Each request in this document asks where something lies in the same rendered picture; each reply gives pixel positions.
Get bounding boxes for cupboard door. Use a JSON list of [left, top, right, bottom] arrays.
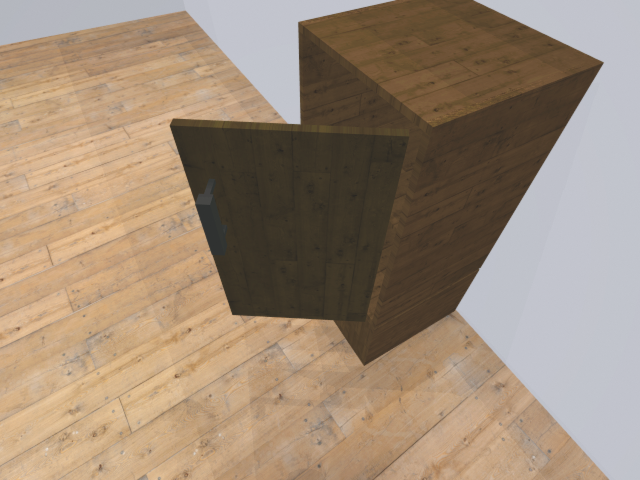
[[170, 118, 409, 322]]

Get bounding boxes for handle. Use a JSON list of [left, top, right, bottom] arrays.
[[195, 179, 227, 255]]

